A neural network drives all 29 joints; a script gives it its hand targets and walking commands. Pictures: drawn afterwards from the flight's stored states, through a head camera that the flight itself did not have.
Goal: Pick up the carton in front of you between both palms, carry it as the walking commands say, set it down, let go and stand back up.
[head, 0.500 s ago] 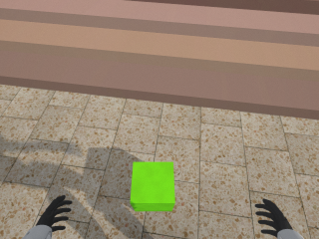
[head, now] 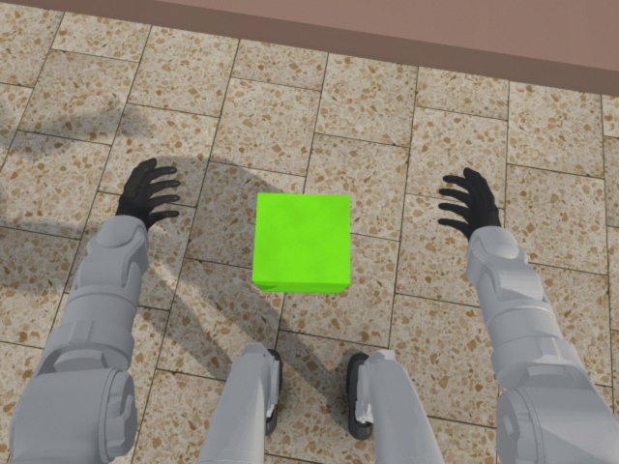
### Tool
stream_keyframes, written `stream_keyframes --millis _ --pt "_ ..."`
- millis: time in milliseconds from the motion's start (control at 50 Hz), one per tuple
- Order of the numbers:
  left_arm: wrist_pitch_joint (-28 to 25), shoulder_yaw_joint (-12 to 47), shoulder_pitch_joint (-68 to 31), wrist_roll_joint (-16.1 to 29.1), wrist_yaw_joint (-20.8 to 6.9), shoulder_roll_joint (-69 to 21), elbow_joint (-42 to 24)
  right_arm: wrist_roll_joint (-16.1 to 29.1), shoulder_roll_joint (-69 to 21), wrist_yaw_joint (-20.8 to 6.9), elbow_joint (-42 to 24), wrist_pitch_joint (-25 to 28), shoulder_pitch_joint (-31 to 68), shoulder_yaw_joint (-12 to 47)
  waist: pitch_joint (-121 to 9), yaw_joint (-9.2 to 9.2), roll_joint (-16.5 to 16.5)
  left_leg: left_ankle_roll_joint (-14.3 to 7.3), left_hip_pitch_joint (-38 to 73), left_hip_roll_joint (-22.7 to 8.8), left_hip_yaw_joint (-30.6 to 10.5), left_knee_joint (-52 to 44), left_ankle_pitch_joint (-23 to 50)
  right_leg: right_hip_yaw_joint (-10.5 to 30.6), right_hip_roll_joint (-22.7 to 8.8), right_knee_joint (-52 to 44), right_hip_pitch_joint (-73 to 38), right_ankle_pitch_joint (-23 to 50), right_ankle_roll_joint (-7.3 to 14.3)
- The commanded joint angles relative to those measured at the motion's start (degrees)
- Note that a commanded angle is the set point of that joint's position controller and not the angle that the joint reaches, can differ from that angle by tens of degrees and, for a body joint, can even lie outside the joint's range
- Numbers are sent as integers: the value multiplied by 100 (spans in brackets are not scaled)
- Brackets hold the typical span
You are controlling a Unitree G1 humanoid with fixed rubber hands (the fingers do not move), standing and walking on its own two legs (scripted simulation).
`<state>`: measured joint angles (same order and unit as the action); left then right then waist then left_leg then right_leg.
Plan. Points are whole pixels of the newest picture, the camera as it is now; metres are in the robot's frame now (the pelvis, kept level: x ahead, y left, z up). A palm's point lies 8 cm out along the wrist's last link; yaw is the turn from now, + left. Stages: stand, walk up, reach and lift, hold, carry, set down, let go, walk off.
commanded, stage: reach and lift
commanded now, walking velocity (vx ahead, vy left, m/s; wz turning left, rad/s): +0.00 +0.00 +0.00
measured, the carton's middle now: (302, 248) +0.47 +0.04 -0.55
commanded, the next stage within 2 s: none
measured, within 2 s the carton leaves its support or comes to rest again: leaves its support in 1.96 s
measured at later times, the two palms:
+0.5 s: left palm (190, 196) +0.48 +0.23 -0.21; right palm (421, 202) +0.49 -0.16 -0.21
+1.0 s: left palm (220, 235) +0.47 +0.22 -0.43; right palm (388, 238) +0.48 -0.15 -0.43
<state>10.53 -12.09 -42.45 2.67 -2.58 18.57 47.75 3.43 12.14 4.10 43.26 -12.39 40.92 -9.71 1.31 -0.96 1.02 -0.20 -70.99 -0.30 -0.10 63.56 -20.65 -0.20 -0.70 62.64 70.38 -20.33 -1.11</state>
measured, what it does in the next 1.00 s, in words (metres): lowers itself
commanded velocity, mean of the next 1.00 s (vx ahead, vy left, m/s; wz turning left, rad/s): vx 0.00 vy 0.00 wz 0.00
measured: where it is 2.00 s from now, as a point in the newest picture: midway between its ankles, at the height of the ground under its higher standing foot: (313, 409)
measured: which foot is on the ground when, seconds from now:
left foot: down 0.00-1.00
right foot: down 0.00-1.00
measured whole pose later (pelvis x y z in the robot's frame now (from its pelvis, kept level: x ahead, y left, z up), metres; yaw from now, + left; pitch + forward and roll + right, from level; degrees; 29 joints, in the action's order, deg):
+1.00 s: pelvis -0.05 -0.01 -0.27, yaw -1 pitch +41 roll -1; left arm 2.3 -7.0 -74.8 12.5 3.4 22.9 63.5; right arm 11.3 15.5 9.9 59.1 -4.2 74.4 -6.1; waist 12.3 -2.2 1.6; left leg 0.4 -128.9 -0.6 -1.3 117.8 -29.7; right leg 0.0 0.7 116.8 128.5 -29.2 -1.2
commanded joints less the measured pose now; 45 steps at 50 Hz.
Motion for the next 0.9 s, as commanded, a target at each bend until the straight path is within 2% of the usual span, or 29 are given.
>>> stream_keyframes --millis 0,80,140,260,400,480,600,660,740,820,880 --pt "-91 -188 -2077 20 38 830 -286 11 647 106 -272 80 1915 -237 -4346 -48 -294 217 1828 259 121 -669 517 -197 382 -428 -1447 189 -118" --pt "-160 -259 -3116 4 71 803 153 -50 619 182 114 151 2988 -407 -4717 -61 -335 205 1521 279 100 -559 197 -253 425 -262 -914 -152 -93" --pt "-243 -397 -3456 -91 102 802 395 -204 605 231 320 234 3324 -574 -5244 -61 -349 204 1488 310 94 -489 358 -236 445 -188 -808 -26 -97" --pt "-601 -658 -3394 -324 125 545 399 -485 447 166 279 620 3251 -830 -5969 -112 -221 196 1439 379 77 -329 1524 -176 503 -61 -701 911 -142" --pt "-915 -875 -2716 -524 165 138 429 -685 72 76 485 978 2791 -994 -5417 -170 -84 199 -49 330 -1 651 2012 -123 515 890 733 1282 -152" --pt "-1006 -720 -2574 -357 256 179 383 -558 106 128 519 1078 2562 -874 -5551 -175 -113 234 -683 342 -28 1474 2262 -107 551 1677 1534 1426 -172" --pt "-1096 -257 -2693 271 411 606 31 102 420 320 136 1173 2724 -217 -6708 -245 -136 274 -890 318 -9 2705 2708 -140 548 2908 1688 1916 -190" --pt "-1076 -39 -2909 574 457 832 -181 393 570 416 -175 1127 3009 51 -7128 -264 -72 278 -1091 298 53 3194 2429 -177 535 3439 1474 1866 -173" --pt "-978 127 -3357 796 524 1097 -294 623 676 554 -405 966 3545 208 -7161 -294 -8 253 -1593 247 191 3599 1553 -218 516 3899 1279 1285 -151" --pt "-854 246 -3852 931 580 1185 177 737 711 639 75 807 4005 284 -6298 -308 -19 215 -2242 149 243 3839 427 -215 453 4160 1630 288 -127" --pt "-847 336 -4192 961 589 1169 717 761 791 628 661 813 4308 296 -5562 -278 -65 180 -2603 68 182 4044 -68 -195 398 4357 2096 -193 -120"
